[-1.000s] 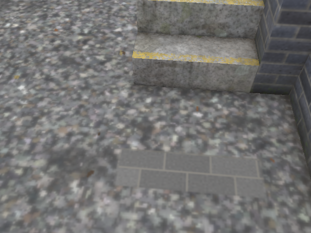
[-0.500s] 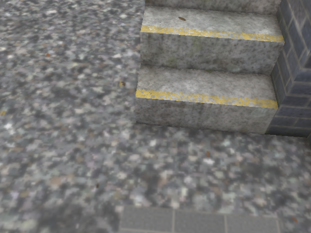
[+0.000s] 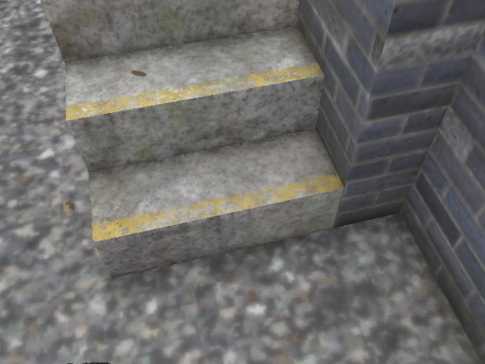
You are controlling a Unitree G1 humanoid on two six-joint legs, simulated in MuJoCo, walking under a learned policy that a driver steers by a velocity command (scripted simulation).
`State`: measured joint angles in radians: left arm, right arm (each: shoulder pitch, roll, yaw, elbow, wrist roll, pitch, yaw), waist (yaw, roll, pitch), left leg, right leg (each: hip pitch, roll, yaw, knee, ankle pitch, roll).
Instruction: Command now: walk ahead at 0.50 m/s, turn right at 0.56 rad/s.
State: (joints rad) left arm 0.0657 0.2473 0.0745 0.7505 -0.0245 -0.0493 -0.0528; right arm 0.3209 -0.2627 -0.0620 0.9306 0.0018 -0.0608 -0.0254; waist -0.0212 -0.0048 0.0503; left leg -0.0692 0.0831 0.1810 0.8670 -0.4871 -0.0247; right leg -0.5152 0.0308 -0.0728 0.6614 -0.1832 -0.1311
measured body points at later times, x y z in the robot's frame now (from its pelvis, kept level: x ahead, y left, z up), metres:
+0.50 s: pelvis +0.30 +0.02 +0.01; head +0.33 +0.01 +0.46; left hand +0.35 +0.31 -0.11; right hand +0.50 -0.25 -0.06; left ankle +0.43 +0.10 -0.72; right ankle +0.11 -0.07 -0.70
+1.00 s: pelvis +0.40 +0.00 +0.02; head +0.44 -0.01 +0.47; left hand +0.54 +0.28 -0.07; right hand +0.60 -0.27 -0.07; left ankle +0.41 +0.11 -0.68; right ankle +0.44 -0.12 -0.71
